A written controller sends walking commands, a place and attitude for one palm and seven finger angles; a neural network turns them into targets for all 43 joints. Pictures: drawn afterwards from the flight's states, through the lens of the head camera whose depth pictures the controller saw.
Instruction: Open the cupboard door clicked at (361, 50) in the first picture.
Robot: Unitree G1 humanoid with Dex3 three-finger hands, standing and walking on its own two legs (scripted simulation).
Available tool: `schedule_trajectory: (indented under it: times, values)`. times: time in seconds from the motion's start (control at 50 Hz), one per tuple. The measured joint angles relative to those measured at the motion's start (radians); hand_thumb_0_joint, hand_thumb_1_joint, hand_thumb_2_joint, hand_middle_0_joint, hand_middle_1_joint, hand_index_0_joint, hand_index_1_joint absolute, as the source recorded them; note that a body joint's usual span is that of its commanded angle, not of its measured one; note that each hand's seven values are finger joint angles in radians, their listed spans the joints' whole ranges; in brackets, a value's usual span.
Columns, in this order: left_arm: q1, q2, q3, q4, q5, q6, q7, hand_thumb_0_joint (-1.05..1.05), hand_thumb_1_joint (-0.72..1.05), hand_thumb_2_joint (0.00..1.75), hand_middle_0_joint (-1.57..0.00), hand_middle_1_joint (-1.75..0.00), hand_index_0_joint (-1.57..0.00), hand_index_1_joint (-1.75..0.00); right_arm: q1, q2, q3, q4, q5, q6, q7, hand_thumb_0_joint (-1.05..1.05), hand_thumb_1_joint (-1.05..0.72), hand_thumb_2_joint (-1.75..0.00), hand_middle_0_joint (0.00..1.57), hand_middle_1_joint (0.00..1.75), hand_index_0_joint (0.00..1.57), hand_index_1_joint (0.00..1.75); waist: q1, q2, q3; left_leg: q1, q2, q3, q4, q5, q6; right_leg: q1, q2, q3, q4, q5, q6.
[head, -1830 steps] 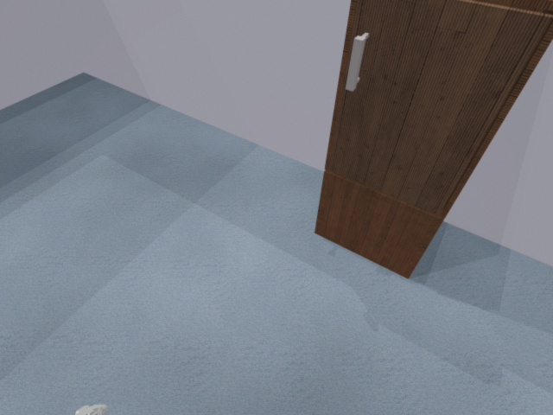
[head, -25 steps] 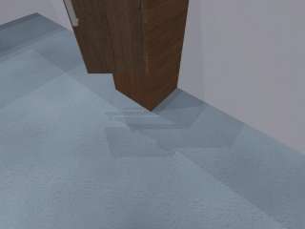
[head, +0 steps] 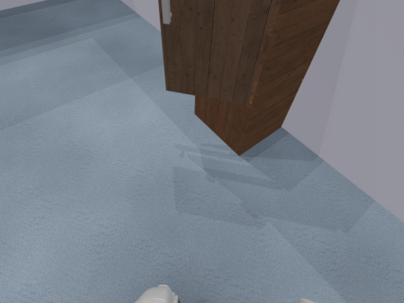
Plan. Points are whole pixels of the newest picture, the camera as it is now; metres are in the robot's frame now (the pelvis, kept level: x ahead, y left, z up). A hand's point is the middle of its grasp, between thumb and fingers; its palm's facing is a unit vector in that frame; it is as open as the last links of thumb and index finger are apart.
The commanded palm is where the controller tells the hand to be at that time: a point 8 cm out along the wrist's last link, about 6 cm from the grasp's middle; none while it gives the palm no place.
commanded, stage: take the last steps up to it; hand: left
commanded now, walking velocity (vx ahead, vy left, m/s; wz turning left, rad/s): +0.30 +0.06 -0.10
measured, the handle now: out of the picture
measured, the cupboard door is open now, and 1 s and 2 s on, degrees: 40 40 40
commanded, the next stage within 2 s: come to a stop and stand still in 0.86 s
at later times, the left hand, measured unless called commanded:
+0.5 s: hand (150, 209) +0.34 +0.16 -0.14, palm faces -0.10 -0.98 -0.19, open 7.4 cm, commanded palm none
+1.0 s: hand (127, 211) +0.33 +0.23 -0.17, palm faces +0.03 -0.99 -0.15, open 7.4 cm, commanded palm none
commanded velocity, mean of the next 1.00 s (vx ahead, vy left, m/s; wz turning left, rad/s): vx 0.22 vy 0.04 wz -0.03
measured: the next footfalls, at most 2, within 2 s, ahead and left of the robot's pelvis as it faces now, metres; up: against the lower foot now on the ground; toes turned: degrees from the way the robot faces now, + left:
right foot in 0.50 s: +0.28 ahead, -0.10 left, +0.00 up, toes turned -11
left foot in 0.90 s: +0.47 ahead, +0.14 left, +0.00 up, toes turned +4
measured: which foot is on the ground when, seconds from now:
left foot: down 0.00-0.50, up 0.52-0.88, down 0.90-1.00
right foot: up 0.00-0.48, down 0.50-0.90, up 0.92-1.00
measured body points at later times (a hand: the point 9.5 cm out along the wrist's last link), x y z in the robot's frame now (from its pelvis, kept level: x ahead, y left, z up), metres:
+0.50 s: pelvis +0.19 +0.01 +0.01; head +0.22 -0.01 +0.46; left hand +0.34 +0.21 -0.12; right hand +0.06 -0.19 -0.15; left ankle +0.06 +0.10 -0.71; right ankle +0.24 -0.10 -0.72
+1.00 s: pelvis +0.37 +0.06 +0.01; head +0.40 +0.08 +0.46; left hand +0.34 +0.28 -0.16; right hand +0.46 -0.19 -0.12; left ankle +0.43 +0.14 -0.72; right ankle +0.27 -0.07 -0.65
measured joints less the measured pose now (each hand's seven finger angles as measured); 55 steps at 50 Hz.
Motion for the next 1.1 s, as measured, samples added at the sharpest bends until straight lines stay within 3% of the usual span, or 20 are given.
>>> schedule_trajectory:
  times: [0.04,0.1,0.24,0.34,0.42,0.46,0.5,0.56,0.58,0.62,0.74,0.88,0.92,0.96,1.0,1.04,1.1]
  values:
    - [-0.037,0.014,0.004,-0.004,-0.001,0.01,0.003,0.01,0.91,0.9,-0.21,-0.3,-0.2,-0.3,0.007,0.02,0.007,-0.002,0.0,-0.009,-0.016,0.01,-0.91,-0.9,0.2,0.3,0.19,0.3,0.003,-0.002,-0.008,0.04,-0.007,0.019,-0.023,-0.035,0.015,-0.132,0.036,0.038,0.225,0.048,-0.034]
    - [-0.103,0.026,0.01,-0.037,0.005,0.006,0.0,0.01,0.91,0.9,-0.2,-0.3,-0.2,-0.3,0.04,0.045,0.007,0.006,0.005,-0.027,-0.037,0.0,-0.92,-0.9,0.2,0.3,0.2,0.3,-0.001,-0.003,-0.023,0.128,-0.032,0.041,-0.137,-0.011,0.021,-0.269,0.06,0.028,0.304,0.152,-0.045]
    - [-0.234,0.013,0.012,-0.13,0.006,-0.001,-0.011,0.01,0.91,0.9,-0.2,-0.3,-0.2,-0.3,0.157,0.028,0.01,0.059,0.004,-0.034,-0.039,-0.01,-0.94,-0.9,0.21,0.3,0.2,0.3,-0.026,0.012,-0.064,0.303,-0.088,0.055,-0.351,0.024,0.042,-0.399,0.081,0.018,0.123,0.315,-0.034]
    - [-0.296,-0.001,0.003,-0.161,0.005,0.003,-0.016,0.01,0.91,0.9,-0.2,-0.3,-0.2,-0.3,0.244,0.039,0.021,0.108,0.001,-0.026,-0.036,0.0,-0.93,-0.9,0.2,0.3,0.2,0.3,-0.053,0.022,-0.067,0.389,-0.102,0.054,-0.398,-0.012,0.035,-0.373,0.081,0.026,-0.056,0.353,-0.04]
    - [-0.321,-0.011,-0.006,-0.173,0.003,0.003,-0.018,0.01,0.91,0.9,-0.2,-0.3,-0.2,-0.3,0.298,0.051,0.029,0.142,-0.005,-0.023,-0.036,0.0,-0.92,-0.9,0.2,0.3,0.2,0.3,-0.081,0.037,-0.053,0.433,-0.086,0.061,-0.373,-0.079,0.015,-0.307,0.097,0.015,-0.191,0.323,-0.061]
    - [-0.324,-0.016,-0.01,-0.179,0.003,-0.004,-0.02,0.01,0.91,0.9,-0.2,-0.3,-0.2,-0.3,0.321,0.055,0.032,0.16,-0.006,-0.02,-0.035,0.01,-0.91,-0.9,0.2,0.3,0.2,0.3,-0.09,0.048,-0.045,0.444,-0.067,0.066,-0.327,-0.132,0.0,-0.253,0.117,-0.001,-0.262,0.309,-0.076]
    - [-0.323,-0.02,-0.014,-0.183,0.004,-0.027,-0.021,0.01,0.91,0.9,-0.2,-0.3,-0.2,-0.3,0.343,0.062,0.034,0.18,0.002,-0.015,-0.034,0.01,-0.91,-0.9,0.2,0.3,0.2,0.3,-0.09,0.059,-0.034,0.413,-0.034,0.06,-0.19,-0.212,-0.016,-0.19,0.14,-0.018,-0.321,0.319,-0.101]
    - [-0.301,-0.035,-0.017,-0.176,-0.006,-0.057,-0.012,0.01,0.91,0.9,-0.2,-0.3,-0.2,-0.3,0.317,0.063,0.028,0.196,0.013,0.011,-0.027,0.01,-0.91,-0.9,0.21,0.3,0.2,0.3,-0.082,0.072,-0.007,0.224,-0.016,-0.029,0.28,-0.259,-0.026,-0.153,0.159,-0.038,-0.294,0.254,-0.102]
    - [-0.285,-0.04,-0.018,-0.168,-0.008,-0.059,-0.007,0.01,0.91,0.9,-0.2,-0.3,-0.2,-0.3,0.301,0.061,0.024,0.194,0.013,0.017,-0.027,0.01,-0.91,-0.9,0.21,0.3,0.2,0.3,-0.078,0.073,-0.005,0.162,-0.012,-0.05,0.383,-0.232,-0.03,-0.13,0.164,-0.042,-0.318,0.249,-0.099]
    - [-0.246,-0.046,0.001,-0.155,-0.022,-0.068,0.011,-0.01,0.92,0.9,-0.21,-0.3,-0.2,-0.3,0.265,0.056,0.017,0.177,0.01,0.023,-0.027,0.01,-0.91,-0.9,0.2,0.3,0.2,0.3,-0.071,0.073,-0.01,0.059,0.01,-0.074,0.453,-0.167,-0.041,-0.08,0.174,-0.047,-0.388,0.267,-0.087]
    - [-0.157,0.004,0.011,-0.086,-0.006,-0.072,0.013,-0.03,0.96,0.9,-0.21,-0.3,-0.2,-0.3,0.143,0.044,0.001,0.105,0.005,0.019,-0.019,0.01,-0.91,-0.9,0.2,0.3,0.19,0.3,-0.045,0.048,-0.039,-0.068,0.065,-0.077,0.189,-0.061,-0.078,0.039,0.169,-0.053,-0.538,0.282,-0.074]
    - [-0.053,-0.002,-0.004,-0.004,-0.001,-0.044,0.0,0.0,0.92,0.9,-0.2,-0.3,-0.2,-0.3,0.034,-0.006,-0.003,0.055,0.005,-0.002,-0.006,0.01,-0.93,-0.9,0.2,0.3,0.19,0.3,-0.002,0.026,-0.048,0.025,0.028,-0.037,-0.12,0.028,-0.069,0.128,0.128,-0.042,-0.488,0.168,-0.008]
    - [-0.035,-0.003,-0.008,0.01,-0.005,-0.028,-0.002,0.0,0.92,0.9,-0.2,-0.3,-0.2,-0.3,0.016,-0.01,-0.002,0.038,-0.002,-0.022,-0.012,0.01,-0.93,-0.9,0.2,0.3,0.19,0.3,-0.002,0.015,-0.045,0.037,0.015,-0.024,-0.108,0.097,-0.022,0.081,0.109,-0.025,-0.32,0.079,-0.021]
    - [-0.045,0.0,-0.011,0.015,-0.004,-0.009,0.002,0.0,0.92,0.9,-0.2,-0.3,-0.2,-0.3,0.007,0.002,0.006,0.023,-0.006,-0.028,-0.023,0.01,-0.92,-0.9,0.2,0.3,0.19,0.3,0.001,-0.002,-0.037,0.047,0.003,-0.002,-0.063,0.028,0.009,-0.024,0.111,0.017,-0.054,0.01,-0.047]
    - [-0.068,0.0,-0.011,0.011,-0.003,-0.001,0.003,0.01,0.91,0.9,-0.2,-0.3,-0.2,-0.3,0.014,0.016,0.015,0.015,-0.005,-0.028,-0.034,0.01,-0.92,-0.9,0.2,0.3,0.19,0.3,0.001,-0.006,-0.039,0.079,-0.007,0.012,-0.09,-0.001,0.02,-0.126,0.117,0.03,0.127,0.042,-0.055]
    - [-0.102,0.001,-0.014,-0.005,-0.006,0.0,0.007,0.01,0.91,0.9,-0.2,-0.3,-0.2,-0.3,0.026,0.035,0.029,0.023,-0.002,-0.028,-0.047,0.0,-0.92,-0.9,0.2,0.3,0.19,0.3,0.0,-0.01,-0.037,0.118,-0.02,0.019,-0.149,0.018,0.014,-0.186,0.117,0.035,0.147,0.103,-0.044]
    - [-0.149,-0.006,-0.02,-0.041,-0.01,0.007,0.016,0.01,0.91,0.9,-0.2,-0.3,-0.2,-0.3,0.038,0.051,0.032,0.045,0.009,-0.018,-0.069,0.0,-0.94,-0.9,0.21,0.3,0.2,0.3,-0.006,-0.003,-0.038,0.158,-0.031,0.019,-0.21,0.034,0.025,-0.215,0.122,0.045,0.028,0.136,-0.025]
